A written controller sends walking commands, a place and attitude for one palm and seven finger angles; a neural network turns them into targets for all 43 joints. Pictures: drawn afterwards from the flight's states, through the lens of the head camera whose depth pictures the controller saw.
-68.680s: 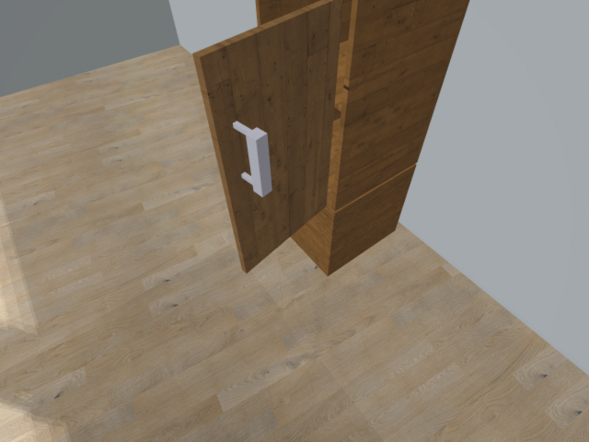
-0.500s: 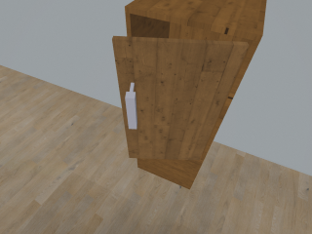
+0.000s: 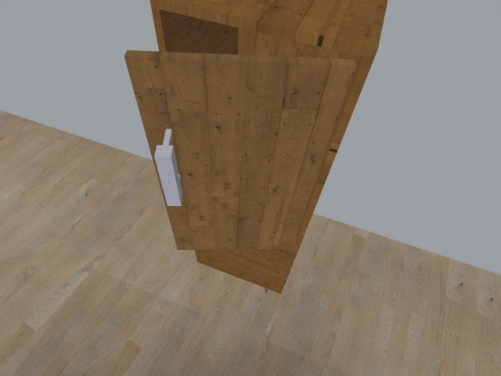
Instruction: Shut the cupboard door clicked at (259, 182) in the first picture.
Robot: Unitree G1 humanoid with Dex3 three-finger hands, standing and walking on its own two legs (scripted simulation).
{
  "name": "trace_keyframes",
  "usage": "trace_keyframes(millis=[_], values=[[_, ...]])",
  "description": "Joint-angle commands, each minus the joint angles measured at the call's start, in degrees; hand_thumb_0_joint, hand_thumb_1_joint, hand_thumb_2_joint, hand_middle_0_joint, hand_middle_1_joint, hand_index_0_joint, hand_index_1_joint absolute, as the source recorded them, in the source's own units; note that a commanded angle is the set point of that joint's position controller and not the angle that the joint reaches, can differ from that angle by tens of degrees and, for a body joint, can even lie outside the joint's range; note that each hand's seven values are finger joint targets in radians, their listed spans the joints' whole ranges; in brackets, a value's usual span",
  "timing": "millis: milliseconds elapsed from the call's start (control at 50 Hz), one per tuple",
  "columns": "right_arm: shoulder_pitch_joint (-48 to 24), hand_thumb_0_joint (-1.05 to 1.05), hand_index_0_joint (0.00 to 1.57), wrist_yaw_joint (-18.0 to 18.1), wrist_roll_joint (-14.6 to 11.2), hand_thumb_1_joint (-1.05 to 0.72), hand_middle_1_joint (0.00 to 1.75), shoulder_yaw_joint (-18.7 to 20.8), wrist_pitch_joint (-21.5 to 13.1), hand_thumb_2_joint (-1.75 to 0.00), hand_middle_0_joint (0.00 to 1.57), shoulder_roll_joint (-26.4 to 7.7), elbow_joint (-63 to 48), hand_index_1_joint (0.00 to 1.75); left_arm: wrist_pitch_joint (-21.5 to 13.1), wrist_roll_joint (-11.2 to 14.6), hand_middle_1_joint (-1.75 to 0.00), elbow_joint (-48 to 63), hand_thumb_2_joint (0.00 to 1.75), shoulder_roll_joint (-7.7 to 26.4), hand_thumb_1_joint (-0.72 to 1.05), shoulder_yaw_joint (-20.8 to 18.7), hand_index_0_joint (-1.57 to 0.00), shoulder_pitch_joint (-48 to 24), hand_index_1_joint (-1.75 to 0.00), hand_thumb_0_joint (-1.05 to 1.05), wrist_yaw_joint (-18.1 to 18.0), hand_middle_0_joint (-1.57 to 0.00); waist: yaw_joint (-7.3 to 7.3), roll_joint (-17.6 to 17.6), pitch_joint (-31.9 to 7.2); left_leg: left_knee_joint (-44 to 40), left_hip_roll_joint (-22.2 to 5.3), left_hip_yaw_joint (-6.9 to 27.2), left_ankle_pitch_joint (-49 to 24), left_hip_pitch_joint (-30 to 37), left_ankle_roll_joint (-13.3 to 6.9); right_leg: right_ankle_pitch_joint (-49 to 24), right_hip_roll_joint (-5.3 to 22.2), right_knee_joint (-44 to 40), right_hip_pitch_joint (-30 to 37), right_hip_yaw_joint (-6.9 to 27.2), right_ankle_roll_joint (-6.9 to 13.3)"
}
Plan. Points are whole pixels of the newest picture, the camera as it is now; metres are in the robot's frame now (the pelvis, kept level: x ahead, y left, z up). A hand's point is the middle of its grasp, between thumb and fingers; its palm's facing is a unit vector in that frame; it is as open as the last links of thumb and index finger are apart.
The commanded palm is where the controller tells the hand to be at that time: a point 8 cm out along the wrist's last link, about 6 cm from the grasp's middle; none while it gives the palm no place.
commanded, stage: come to a stop and stand still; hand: left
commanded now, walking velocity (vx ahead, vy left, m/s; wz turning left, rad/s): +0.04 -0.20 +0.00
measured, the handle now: (171, 168) +0.46 +0.17 +0.04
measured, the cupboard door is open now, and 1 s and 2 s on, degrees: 22 22 22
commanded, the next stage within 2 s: look again from close up in 1.84 s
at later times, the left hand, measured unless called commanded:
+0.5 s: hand out of the picture +0.02 +0.11 -0.19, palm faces +0.10 -0.98 -0.16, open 7.3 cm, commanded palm none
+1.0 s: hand out of the picture +0.02 +0.13 -0.17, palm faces +0.02 -0.97 -0.24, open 7.4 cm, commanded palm none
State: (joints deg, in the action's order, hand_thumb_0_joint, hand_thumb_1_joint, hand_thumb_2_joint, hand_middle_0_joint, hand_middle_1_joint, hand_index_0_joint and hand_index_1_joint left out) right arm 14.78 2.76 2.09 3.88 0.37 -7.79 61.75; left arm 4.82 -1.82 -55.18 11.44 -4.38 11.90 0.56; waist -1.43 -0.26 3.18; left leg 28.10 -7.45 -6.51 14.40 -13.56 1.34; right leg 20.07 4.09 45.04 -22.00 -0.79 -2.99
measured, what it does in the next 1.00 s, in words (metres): steps on the spot: right foot, then left foot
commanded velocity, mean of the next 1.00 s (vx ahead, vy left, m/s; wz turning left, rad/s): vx -0.01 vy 0.05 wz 0.00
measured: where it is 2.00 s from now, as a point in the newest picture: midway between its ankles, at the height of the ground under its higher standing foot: outside the picture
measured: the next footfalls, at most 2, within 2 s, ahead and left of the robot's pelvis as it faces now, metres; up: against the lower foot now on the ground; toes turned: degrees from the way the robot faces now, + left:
right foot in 0.10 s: +0.05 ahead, -0.19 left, +0.00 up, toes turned -5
left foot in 0.36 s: +0.06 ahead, +0.02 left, +0.00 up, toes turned +7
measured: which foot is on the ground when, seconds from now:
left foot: down 0.00-0.10, up 0.12-0.34, down 0.36-1.00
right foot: up 0.00-0.08, down 0.10-1.00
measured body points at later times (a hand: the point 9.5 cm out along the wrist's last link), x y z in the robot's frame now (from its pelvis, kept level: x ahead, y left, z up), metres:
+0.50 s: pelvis +0.01 -0.06 -0.01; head +0.03 -0.04 +0.44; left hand +0.01 +0.16 -0.18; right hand +0.07 -0.29 -0.15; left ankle +0.02 +0.01 -0.74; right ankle +0.01 -0.18 -0.74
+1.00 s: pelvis +0.01 -0.05 +0.00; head +0.02 -0.07 +0.45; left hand +0.02 +0.18 -0.15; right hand +0.05 -0.29 -0.16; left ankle +0.02 +0.01 -0.74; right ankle +0.01 -0.18 -0.74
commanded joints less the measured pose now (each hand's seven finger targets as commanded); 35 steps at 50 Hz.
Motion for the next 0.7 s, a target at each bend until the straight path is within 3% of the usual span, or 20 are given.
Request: trace_keyframes(millis=[0, 20, 40, 60, 80, 100, 140, 180, 280, 340, 360, 380, 400, 440, 520, 540, 560, 580, 620, 680], values=[[2.2, 0.00, 0.20, 0.4, 0.2, -0.90, 0.30, 3.8, 0.0, -0.90, 0.20, -14.1, -2.1, 0.30, -1.4, 0.4, -0.30, 2.5, 0.90, 1.0, 0.90, -0.4, -0.20, 3.4, -0.30, 0.00, 0.6, -0.20, 0.49, 11.8, -2.2, -6.0, -10.0, 9.4, -9.8, -1.1, -6.1, -3.9, -2.5, -13.3, 7.0, -5.0, 0.3], [1.5, 0.00, 0.20, 0.2, 0.0, -0.90, 0.30, 3.9, 0.2, -0.90, 0.20, -14.2, -2.3, 0.30, -1.7, 0.3, -0.30, 1.6, 0.90, 1.9, 0.90, -0.7, -0.20, 6.1, -0.30, 0.00, 0.7, -0.20, 1.80, 10.0, -3.6, -2.6, -8.7, 8.1, -6.4, -3.2, -4.5, -7.5, -3.2, -18.2, 11.8, -6.0, 0.6], [2.0, 0.00, 0.20, 0.1, -0.2, -0.90, 0.30, 3.8, 0.4, -0.90, 0.20, -12.6, -2.4, 0.30, -2.3, 0.1, -0.30, 0.6, 0.90, 4.1, 0.90, -1.2, -0.20, 8.6, -0.30, 0.00, 0.5, -0.20, 2.91, 3.8, -4.8, 3.6, -5.1, 5.2, -0.2, -7.0, -2.5, -10.1, -1.9, -23.5, 17.2, -4.6, 1.1], [3.6, 0.00, 0.20, -0.2, -0.6, -0.90, 0.30, 2.9, 0.6, -0.90, 0.20, -8.0, -3.1, 0.30, -2.8, -0.5, -0.30, 0.4, 0.90, 9.2, 0.90, -1.9, -0.20, 9.7, -0.30, 0.00, -0.2, -0.20, 3.53, -13.0, -5.6, 16.8, 1.5, -1.3, 13.7, -15.4, 0.3, -13.3, 9.0, -28.5, 22.5, 5.2, 4.1], [-0.4, 0.00, 0.20, -0.1, -0.5, -0.90, 0.30, 1.8, 0.9, -0.90, 0.20, -5.6, -5.6, 0.30, -2.5, -0.7, -0.30, 0.7, 0.90, 11.6, 0.90, -2.0, -0.20, 10.2, -0.30, 0.00, -0.8, -0.20, 5.26, -21.6, -4.5, 28.8, 5.6, 0.2, 23.9, -21.1, 0.3, -20.5, 14.3, -28.6, 19.3, 12.7, 8.7], [-1.2, 0.00, 0.20, 0.1, -0.7, -0.90, 0.30, 1.6, 1.3, -0.90, 0.20, -5.4, -6.4, 0.30, -2.5, -0.6, -0.30, 1.4, 0.90, 10.1, 0.90, -1.5, -0.20, 9.8, -0.30, 0.00, -1.3, -0.20, 5.25, -14.2, -4.5, 34.7, 4.4, 4.2, 21.7, -20.3, -0.5, -18.7, 15.7, -28.6, 15.8, 11.0, 12.2], [0.0, 0.00, 0.20, -0.5, -0.6, -0.90, 0.30, 1.2, 1.6, -0.90, 0.20, -5.6, -4.7, 0.30, -3.5, -0.2, -0.30, 1.4, 0.90, 7.1, 0.90, -0.9, -0.20, 4.1, -0.30, 0.00, -1.8, -0.20, 2.35, -15.3, -2.7, 36.4, 3.0, 5.8, 15.1, -18.7, -0.5, -15.2, 11.8, -29.0, 12.7, 8.9, 11.3], [2.4, 0.00, 0.20, -1.3, -0.8, -0.90, 0.30, 0.4, 1.2, -0.90, 0.20, -4.4, -3.3, 0.30, -5.0, 0.2, -0.30, 1.5, 0.90, 4.3, 0.90, 0.8, -0.20, 1.5, -0.30, 0.00, -2.2, -0.20, 0.27, -9.8, -2.0, 30.4, 2.6, 5.4, 9.8, -13.3, 0.3, -21.3, 10.4, -26.7, 10.0, 4.1, 10.4], [1.0, 0.00, 0.20, -1.6, -1.5, -0.90, 0.30, -0.8, 0.8, -0.90, 0.20, -3.6, -3.0, 0.30, -5.4, 0.3, -0.30, -0.1, 0.90, 6.8, 0.90, 0.7, -0.20, 4.4, -0.30, 0.00, -2.9, -0.20, 2.26, -6.4, -1.5, 8.4, 4.8, 3.0, 6.5, -4.3, 0.8, -28.9, 13.2, -24.1, 10.6, 7.3, 12.3], [3.9, 0.00, 0.20, -1.2, -1.6, -0.90, 0.30, -0.7, 0.2, -0.90, 0.20, -5.3, -2.1, 0.30, -4.8, 1.1, -0.30, -0.2, 0.90, 5.9, 0.90, 0.5, -0.20, 3.8, -0.30, 0.00, -3.1, -0.20, 1.10, -1.1, -2.7, -3.9, 3.2, 4.8, -8.7, 5.8, -0.7, -25.1, 9.7, -19.1, 7.2, 5.0, 8.4], [2.5, 0.00, 0.20, -1.0, -1.3, -0.90, 0.30, -0.4, 0.0, -0.90, 0.20, -7.1, -2.5, 0.30, -4.5, 1.3, -0.30, -0.3, 0.90, 4.3, 0.90, 0.7, -0.20, 5.0, -0.30, 0.00, -2.9, -0.20, 2.06, 3.7, -3.0, -3.2, -0.7, 7.6, -17.1, 7.2, -2.5, -21.1, 6.3, -18.3, 5.8, 2.6, 6.1], [1.3, 0.00, 0.20, -0.9, -1.2, -0.90, 0.30, -0.5, 0.0, -0.90, 0.20, -7.8, -2.9, 0.30, -4.4, 1.1, -0.30, -0.6, 0.90, 3.2, 0.90, 1.1, -0.20, 5.6, -0.30, 0.00, -3.1, -0.20, 2.65, 5.1, -3.2, -3.0, -2.5, 8.6, -20.5, 5.0, -4.0, -17.8, 4.2, -18.9, 8.3, 1.0, 4.6], [0.0, 0.00, 0.20, -0.9, -1.2, -0.90, 0.30, -0.5, -0.1, -0.90, 0.20, -7.7, -3.0, 0.30, -3.9, 0.8, -0.30, -1.1, 0.90, 2.4, 0.90, 1.3, -0.20, 5.7, -0.30, 0.00, -3.4, -0.20, 2.94, 10.3, -2.2, -5.9, -3.0, 10.7, -23.0, 2.9, -5.6, -13.3, 3.0, -17.3, 10.0, -0.7, 3.4], [-2.0, 0.00, 0.20, -0.8, -1.4, -0.90, 0.30, -0.7, -0.1, -0.90, 0.20, -7.6, -3.6, 0.30, -3.4, 0.6, -0.30, -2.1, 0.90, 1.9, 0.90, 1.9, -0.20, 6.1, -0.30, 0.00, -3.3, -0.20, 3.35, 8.6, -0.8, -8.4, -3.4, 11.0, -20.8, 1.2, -6.8, -6.3, 1.3, -16.1, 11.1, -2.3, 2.3], [-2.8, 0.00, 0.20, -1.0, -1.6, -0.90, 0.30, -0.8, 0.0, -0.90, 0.20, -7.4, -4.1, 0.30, -3.7, 0.2, -0.30, -3.7, 0.90, 1.3, 0.90, 2.6, -0.20, 8.1, -0.30, 0.00, -3.0, -0.20, 3.18, 1.7, -1.1, -9.4, -0.9, 9.9, -5.2, 0.7, -5.3, -8.8, 2.6, -21.8, 11.5, -0.2, 2.7], [-6.0, 0.00, 0.20, -1.4, -2.1, -0.90, 0.30, -1.7, -1.3, -0.90, 0.20, -9.6, -8.4, 0.30, -5.4, 0.1, -0.30, -5.2, 0.90, 2.9, 0.90, 3.5, -0.20, 12.8, -0.30, 0.00, -5.2, -0.20, 3.87, 4.7, -0.4, 2.5, -0.4, 7.2, -14.6, 2.1, -3.2, -19.1, 5.2, -21.9, 8.2, 3.5, 4.4], [-2.0, 0.00, 0.20, -2.0, -1.5, -0.90, 0.30, -1.9, -0.8, -0.90, 0.20, -7.2, -8.9, 0.30, -6.1, 0.5, -0.30, -2.1, 0.90, 6.4, 0.90, 2.9, -0.20, 8.4, -0.30, 0.00, -4.6, -0.20, 0.85, 3.9, -4.9, 0.1, 2.4, 7.4, -1.3, 1.2, -2.4, -5.6, 6.9, -22.2, 8.3, 5.8, 6.6], [-1.7, 0.00, 0.20, -2.2, -1.2, -0.90, 0.30, -1.7, -0.7, -0.90, 0.20, -7.2, -8.7, 0.30, -6.1, 0.4, -0.30, -1.3, 0.90, 6.0, 0.90, 2.7, -0.20, 6.2, -0.30, 0.00, -4.0, -0.20, 0.41, 4.6, -1.6, -2.9, 2.3, 8.1, 3.4, 1.0, -2.8, 2.2, 5.8, -22.1, 3.9, 5.1, 7.2], [-0.1, 0.00, 0.20, -2.5, -1.0, -0.90, 0.30, -2.1, -1.1, -0.90, 0.20, -8.2, -9.2, 0.30, -6.1, 0.3, -0.30, -0.8, 0.90, 4.7, 0.90, 3.2, -0.20, 7.1, -0.30, 0.00, -3.5, -0.20, 0.73, 5.9, -3.2, -6.2, 0.4, 10.8, 2.1, -0.7, -4.2, -0.5, 2.1, -18.9, 5.9, 1.1, 6.0], [-0.6, 0.00, 0.20, -2.3, -1.2, -0.90, 0.30, -2.1, -1.1, -0.90, 0.20, -9.3, -10.0, 0.30, -5.7, 0.4, -0.30, -1.3, 0.90, 2.7, 0.90, 4.0, -0.20, 8.4, -0.30, 0.00, -3.1, -0.20, 1.22, 0.1, 0.0, -10.6, -0.2, 12.6, 9.4, -3.7, -5.2, -0.3, 0.8, -18.4, 6.0, -0.3, 5.1]])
